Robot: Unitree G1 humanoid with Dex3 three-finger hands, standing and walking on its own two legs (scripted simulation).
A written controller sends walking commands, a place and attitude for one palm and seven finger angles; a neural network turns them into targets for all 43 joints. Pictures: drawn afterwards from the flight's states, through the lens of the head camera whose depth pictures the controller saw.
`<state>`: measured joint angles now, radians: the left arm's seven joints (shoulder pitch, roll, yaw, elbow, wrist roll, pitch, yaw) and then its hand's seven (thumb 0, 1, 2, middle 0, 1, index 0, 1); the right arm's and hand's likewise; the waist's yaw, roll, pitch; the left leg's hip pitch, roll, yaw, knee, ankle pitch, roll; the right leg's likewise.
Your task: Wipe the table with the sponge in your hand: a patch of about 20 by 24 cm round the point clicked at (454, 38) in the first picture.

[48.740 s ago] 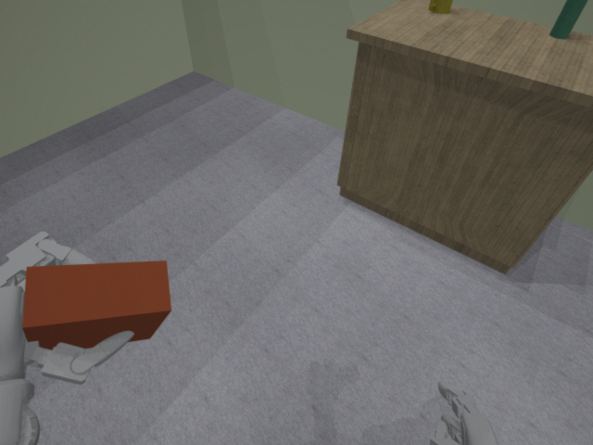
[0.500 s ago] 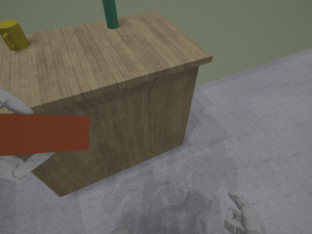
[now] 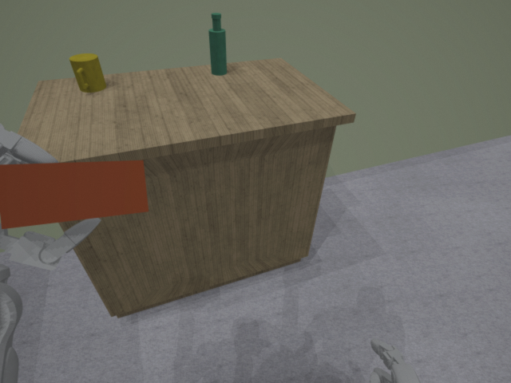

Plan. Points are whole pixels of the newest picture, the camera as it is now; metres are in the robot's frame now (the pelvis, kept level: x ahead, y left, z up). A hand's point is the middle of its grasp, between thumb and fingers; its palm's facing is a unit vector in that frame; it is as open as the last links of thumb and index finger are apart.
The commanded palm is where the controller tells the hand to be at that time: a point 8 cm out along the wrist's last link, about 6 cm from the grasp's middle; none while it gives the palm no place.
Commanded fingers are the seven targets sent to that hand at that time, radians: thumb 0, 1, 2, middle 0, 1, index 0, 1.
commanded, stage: stop stepping back and stand still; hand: left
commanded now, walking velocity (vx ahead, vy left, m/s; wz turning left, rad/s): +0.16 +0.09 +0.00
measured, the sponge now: (96, 193) +0.24 +0.19 +0.26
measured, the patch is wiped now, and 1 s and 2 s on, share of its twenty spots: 1.00 1.00 1.00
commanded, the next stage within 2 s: stand and wait in 0.40 s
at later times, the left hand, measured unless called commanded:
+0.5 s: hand (59, 196) +0.21 +0.20 +0.28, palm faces +0.51 -0.75 -0.42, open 9.6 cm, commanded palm +0.15 +0.26 +0.29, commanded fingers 0.00 0.10 1.30 -1.20 -1.60 -1.20 -1.60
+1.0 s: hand out of the picture +0.20 +0.27 +0.28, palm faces +0.55 -0.78 -0.30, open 9.6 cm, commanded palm +0.14 +0.31 +0.29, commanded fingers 0.00 0.10 1.30 -1.20 -1.60 -1.20 -1.60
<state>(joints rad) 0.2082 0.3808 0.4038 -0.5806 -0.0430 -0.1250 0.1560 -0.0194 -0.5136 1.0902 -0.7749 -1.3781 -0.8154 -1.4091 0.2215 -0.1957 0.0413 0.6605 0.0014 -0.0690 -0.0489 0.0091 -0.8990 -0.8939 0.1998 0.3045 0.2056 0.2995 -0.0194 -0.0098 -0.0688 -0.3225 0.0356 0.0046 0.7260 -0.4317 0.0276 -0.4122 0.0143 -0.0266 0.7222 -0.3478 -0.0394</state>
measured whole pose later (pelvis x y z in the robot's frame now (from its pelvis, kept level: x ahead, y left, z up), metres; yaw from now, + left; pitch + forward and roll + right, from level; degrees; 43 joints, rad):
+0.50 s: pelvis +0.00 -0.03 +0.02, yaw +3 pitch +0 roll +1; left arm 0.36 0.44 0.46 -0.62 -0.06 -0.20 0.15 -0.02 -0.52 1.09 -0.78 -1.38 -0.82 -1.41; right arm 0.22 -0.30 -0.05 0.60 0.03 -0.10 -0.05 0.01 -0.90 -0.89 0.20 0.30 0.20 0.30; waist -0.01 0.03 -0.01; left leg -0.21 0.04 0.03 0.46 -0.23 0.03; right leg -0.25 0.03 -0.07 0.48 -0.23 -0.06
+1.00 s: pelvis -0.01 +0.02 +0.02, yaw +2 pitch -1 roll -1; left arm 0.27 0.40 0.46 -0.58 -0.06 -0.16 0.16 -0.02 -0.51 1.09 -0.78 -1.38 -0.82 -1.41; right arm 0.18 -0.17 0.06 0.62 0.02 -0.08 -0.04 0.01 -0.90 -0.89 0.20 0.30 0.21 0.30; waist 0.01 0.01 0.00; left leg -0.23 0.02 0.06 0.49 -0.25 0.03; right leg -0.23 0.00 -0.03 0.42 -0.18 0.01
